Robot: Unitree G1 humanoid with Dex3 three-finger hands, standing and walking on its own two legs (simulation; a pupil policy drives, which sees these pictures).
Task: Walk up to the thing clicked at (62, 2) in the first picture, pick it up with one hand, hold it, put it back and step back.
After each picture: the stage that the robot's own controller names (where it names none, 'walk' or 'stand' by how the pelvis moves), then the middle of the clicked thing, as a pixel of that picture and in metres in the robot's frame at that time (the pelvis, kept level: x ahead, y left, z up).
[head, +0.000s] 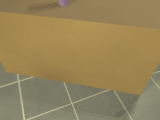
stand; out of the picture +1.04 +0.17 +0.07
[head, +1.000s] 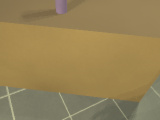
walk; out of the picture +0.92 +0.16 +0.08
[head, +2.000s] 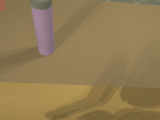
walk; (44, 27) +0.54 +0.18 +0.08
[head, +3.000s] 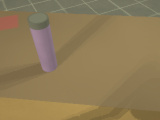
stand; (44, 45) +0.48 +0.20 +0.07
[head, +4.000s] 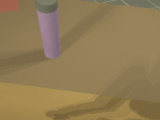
stand; (50, 30) +0.52 +0.16 +0.08
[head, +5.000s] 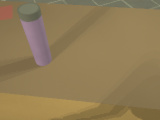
stand; (37, 38) +0.49 +0.21 +0.08
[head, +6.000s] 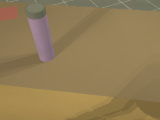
stand; (42, 35) +0.53 +0.21 +0.07
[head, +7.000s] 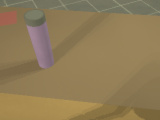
stand; (41, 42) +0.50 +0.20 +0.06
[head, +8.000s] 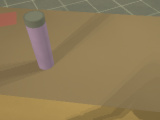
stand; (41, 43) +0.50 +0.20 +0.07
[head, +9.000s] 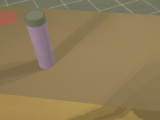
rise first; (41, 42) +0.50 +0.20 +0.06
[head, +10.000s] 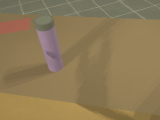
rise first; (50, 46) +0.50 +0.20 +0.07
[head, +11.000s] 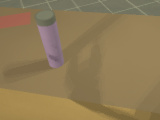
go down; (51, 42) +0.50 +0.20 +0.07
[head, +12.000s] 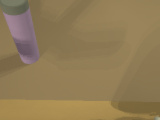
go down; (23, 33) +0.48 +0.19 +0.09
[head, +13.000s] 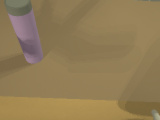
close in; (27, 34) +0.49 +0.19 +0.09
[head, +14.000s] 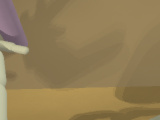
close; (5, 18) +0.51 +0.21 +0.13
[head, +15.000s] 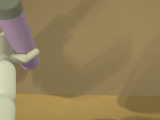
lift; (20, 38) +0.44 +0.19 +0.12
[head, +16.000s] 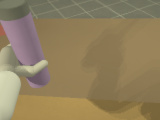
lift; (28, 48) +0.33 +0.17 +0.23
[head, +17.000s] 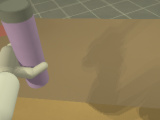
hold; (28, 50) +0.33 +0.17 +0.22
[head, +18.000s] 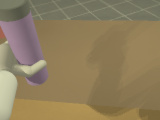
hold; (26, 47) +0.32 +0.17 +0.24
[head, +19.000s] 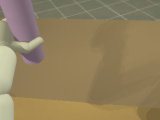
crouch; (23, 25) +0.38 +0.18 +0.27
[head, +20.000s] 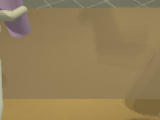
lower; out of the picture +0.48 +0.20 +0.28
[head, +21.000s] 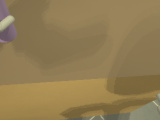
lower; out of the picture +0.53 +0.21 +0.14
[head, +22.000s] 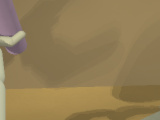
lower; (4, 19) +0.49 +0.20 +0.13
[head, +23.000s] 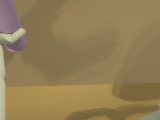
lower; (5, 16) +0.50 +0.20 +0.13
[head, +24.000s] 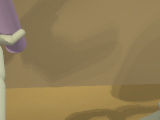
lower; (4, 17) +0.50 +0.20 +0.13
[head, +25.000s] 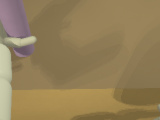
open; (15, 23) +0.49 +0.19 +0.13
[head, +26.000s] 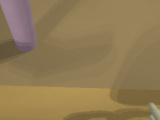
sink last; (19, 16) +0.49 +0.18 +0.13
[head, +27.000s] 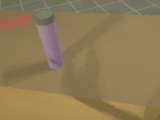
sink last; (51, 42) +0.50 +0.19 +0.10
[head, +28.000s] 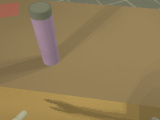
stand; (46, 37) +0.49 +0.18 +0.09
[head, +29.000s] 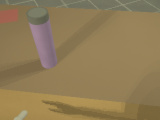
stand; (44, 41) +0.49 +0.19 +0.08
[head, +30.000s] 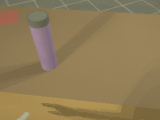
stand; (44, 44) +0.48 +0.19 +0.08
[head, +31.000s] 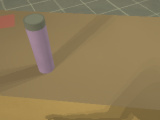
stand; (41, 46) +0.48 +0.19 +0.08
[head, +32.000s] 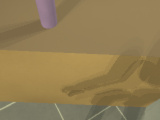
walk; out of the picture +0.62 +0.17 +0.09
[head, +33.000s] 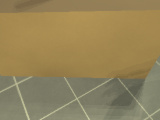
walk; out of the picture +0.92 +0.22 +0.09
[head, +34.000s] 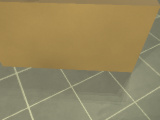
stand; out of the picture +1.16 +0.21 +0.08
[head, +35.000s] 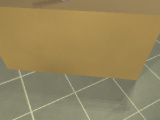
stand; out of the picture +1.13 +0.19 +0.07
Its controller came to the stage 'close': yes
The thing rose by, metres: 0.21
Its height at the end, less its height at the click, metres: +0.00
